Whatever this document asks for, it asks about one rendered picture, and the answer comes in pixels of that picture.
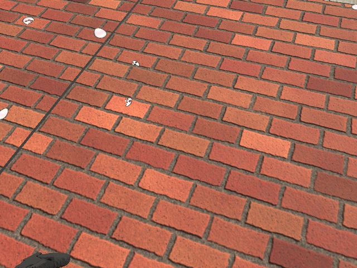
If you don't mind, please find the left robot hand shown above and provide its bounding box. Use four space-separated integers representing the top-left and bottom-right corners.
15 252 70 268

